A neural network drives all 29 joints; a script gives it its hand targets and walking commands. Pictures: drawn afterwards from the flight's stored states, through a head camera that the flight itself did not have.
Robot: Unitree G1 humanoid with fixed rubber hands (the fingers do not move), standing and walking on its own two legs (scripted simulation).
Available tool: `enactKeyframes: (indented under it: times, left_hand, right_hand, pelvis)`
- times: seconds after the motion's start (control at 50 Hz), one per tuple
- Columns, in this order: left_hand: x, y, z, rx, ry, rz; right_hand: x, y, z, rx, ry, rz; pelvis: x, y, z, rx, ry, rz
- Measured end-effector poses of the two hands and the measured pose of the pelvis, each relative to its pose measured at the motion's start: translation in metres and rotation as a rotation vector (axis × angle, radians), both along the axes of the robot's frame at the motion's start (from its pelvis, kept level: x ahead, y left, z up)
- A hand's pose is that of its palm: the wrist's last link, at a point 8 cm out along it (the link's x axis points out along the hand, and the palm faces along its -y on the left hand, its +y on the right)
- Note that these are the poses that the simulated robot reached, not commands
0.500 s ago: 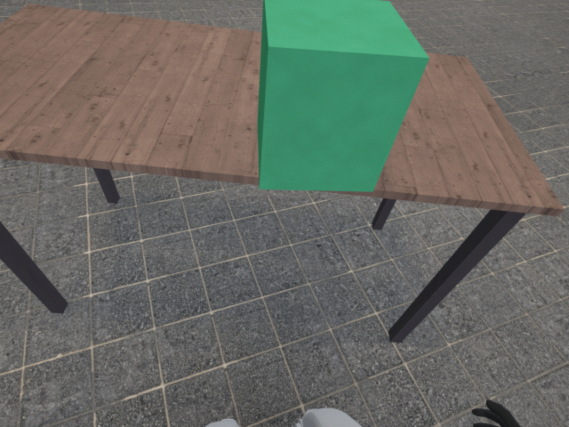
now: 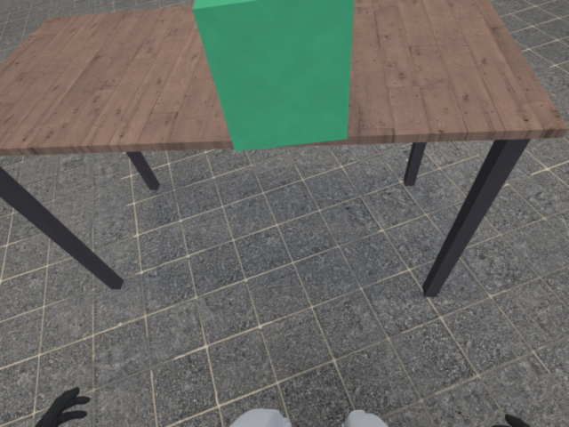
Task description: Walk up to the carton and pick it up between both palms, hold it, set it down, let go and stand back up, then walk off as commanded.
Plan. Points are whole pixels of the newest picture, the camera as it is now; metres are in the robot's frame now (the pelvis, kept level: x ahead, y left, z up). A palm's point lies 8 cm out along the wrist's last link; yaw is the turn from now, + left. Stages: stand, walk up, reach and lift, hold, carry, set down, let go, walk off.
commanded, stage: walk off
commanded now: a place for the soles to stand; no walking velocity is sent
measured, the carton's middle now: (280, 52) +0.69 +0.00 +0.15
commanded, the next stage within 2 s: none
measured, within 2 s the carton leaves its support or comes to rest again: neither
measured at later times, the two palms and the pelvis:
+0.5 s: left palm out of the picture -0.02 +0.36 -0.13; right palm out of the picture -0.04 -0.30 -0.06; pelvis -0.12 +0.03 -0.01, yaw -2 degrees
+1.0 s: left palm out of the picture -0.14 +0.35 -0.04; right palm out of the picture -0.18 -0.31 -0.15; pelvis -0.25 +0.00 -0.01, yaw +1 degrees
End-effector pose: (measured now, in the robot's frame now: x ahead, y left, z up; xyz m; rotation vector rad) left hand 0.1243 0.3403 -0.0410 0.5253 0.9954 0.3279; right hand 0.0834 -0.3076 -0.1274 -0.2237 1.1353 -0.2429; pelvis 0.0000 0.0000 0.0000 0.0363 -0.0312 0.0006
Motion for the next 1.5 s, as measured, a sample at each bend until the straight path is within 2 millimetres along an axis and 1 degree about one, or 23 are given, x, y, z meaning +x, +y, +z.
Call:
enactKeyframes:
  times: [0.1,0.16,0.2,0.24,0.28,0.38,0.46,0.54,0.6,0.68,0.74,0.84,0.94,1.0,1.06,1.14,1.2,1.24,1.28,1.34,1.42,1.46,1.5]
  left_hand:
    - [-0.009,0.007,-0.013,-0.036,-0.043,-0.015]
    - [-0.023,0.015,-0.030,-0.075,-0.063,-0.014]
    - [-0.034,0.022,-0.045,-0.102,-0.069,-0.012]
    - [-0.049,0.027,-0.060,-0.127,-0.058,-0.004]
    - [-0.066,0.027,-0.067,-0.152,-0.034,0.006]
    - [-0.110,0.028,-0.077,-0.175,0.055,0.005]
    - [-0.134,0.024,-0.083,-0.176,0.101,-0.010]
    - [-0.151,0.013,-0.083,-0.170,0.112,-0.028]
    - [-0.166,0.004,-0.078,-0.148,0.111,-0.039]
    - [-0.192,-0.011,-0.065,-0.100,0.093,-0.044]
    - [-0.214,-0.020,-0.044,-0.078,0.071,-0.017]
    - [-0.233,-0.014,-0.011,0.001,0.034,-0.004]
    - [-0.249,-0.004,0.003,0.042,-0.002,-0.006]
    - [-0.262,0.006,0.004,0.042,-0.017,0.001]
    - [-0.275,0.017,-0.004,0.019,-0.024,0.005]
    - [-0.287,0.036,-0.029,-0.032,-0.023,0.008]
    - [-0.291,0.036,-0.044,-0.086,-0.010,0.000]
    - [-0.291,0.031,-0.051,-0.123,-0.012,-0.008]
    - [-0.292,0.026,-0.058,-0.159,-0.010,-0.016]
    - [-0.294,0.019,-0.066,-0.193,-0.003,-0.026]
    - [-0.298,0.007,-0.067,-0.206,0.001,-0.025]
    - [-0.302,0.001,-0.063,-0.210,0.005,-0.020]
    - [-0.303,0.002,-0.058,-0.201,0.010,-0.015]
  right_hand:
    - [-0.024,0.007,0.006,-0.034,-0.001,0.007]
    - [-0.042,0.012,0.013,-0.069,-0.003,0.014]
    - [-0.056,0.016,0.015,-0.098,-0.011,0.016]
    - [-0.074,0.021,0.015,-0.120,0.001,0.017]
    - [-0.088,0.024,0.025,-0.135,0.016,0.016]
    - [-0.097,0.021,0.055,-0.188,-0.039,0.031]
    - [-0.110,0.016,0.063,-0.206,-0.071,0.039]
    - [-0.135,0.005,0.058,-0.197,-0.070,0.027]
    - [-0.155,-0.004,0.046,-0.169,-0.075,0.018]
    - [-0.181,-0.019,0.019,-0.110,-0.069,0.004]
    - [-0.202,-0.022,0.006,-0.062,-0.026,-0.010]
    - [-0.225,-0.019,-0.006,-0.011,0.006,0.007]
    - [-0.248,-0.011,-0.018,0.014,0.033,0.027]
    - [-0.262,-0.005,-0.020,0.015,0.047,0.035]
    - [-0.276,0.004,-0.016,0.003,0.058,0.037]
    - [-0.304,0.012,-0.009,-0.053,0.069,0.018]
    - [-0.326,0.018,0.007,-0.082,0.090,-0.004]
    - [-0.327,0.016,0.024,-0.114,0.073,0.000]
    - [-0.321,0.012,0.039,-0.145,0.037,0.008]
    - [-0.308,0.008,0.051,-0.171,-0.020,0.021]
    - [-0.296,-0.001,0.053,-0.170,-0.044,0.026]
    - [-0.291,0.000,0.050,-0.154,-0.047,0.027]
    - [-0.285,0.003,0.047,-0.136,-0.053,0.030]
  pelvis:
    - [-0.025,0.012,-0.005,-0.013,-0.012,0.004]
    - [-0.043,0.022,-0.011,-0.022,-0.022,0.013]
    - [-0.055,0.032,-0.019,-0.033,-0.030,0.017]
    - [-0.068,0.039,-0.025,-0.040,-0.061,0.016]
    - [-0.075,0.040,-0.020,-0.052,-0.072,0.013]
    - [-0.095,0.040,-0.010,-0.073,-0.044,-0.006]
    - [-0.113,0.035,-0.010,-0.082,-0.027,-0.023]
    - [-0.135,0.024,-0.013,-0.081,-0.022,-0.040]
    - [-0.152,0.012,-0.016,-0.072,-0.023,-0.050]
    - [-0.178,-0.007,-0.023,-0.049,-0.044,-0.053]
    - [-0.193,-0.013,-0.016,-0.019,-0.058,-0.037]
    - [-0.218,-0.015,-0.008,0.005,-0.044,-0.014]
    - [-0.242,-0.009,-0.008,0.014,-0.033,0.003]
    - [-0.254,-0.001,-0.009,0.012,-0.043,0.013]
    - [-0.265,0.011,-0.011,0.001,-0.052,0.021]
    - [-0.279,0.032,-0.020,-0.025,-0.062,0.019]
    - [-0.286,0.038,-0.016,-0.036,-0.082,0.013]
    - [-0.287,0.038,-0.011,-0.043,-0.069,0.008]
    - [-0.288,0.038,-0.008,-0.044,-0.050,0.005]
    - [-0.285,0.035,-0.008,-0.045,-0.031,-0.001]
    - [-0.279,0.026,-0.008,-0.041,-0.013,-0.006]
    - [-0.275,0.024,-0.005,-0.049,-0.006,-0.009]
    - [-0.271,0.025,-0.003,-0.051,0.005,-0.008]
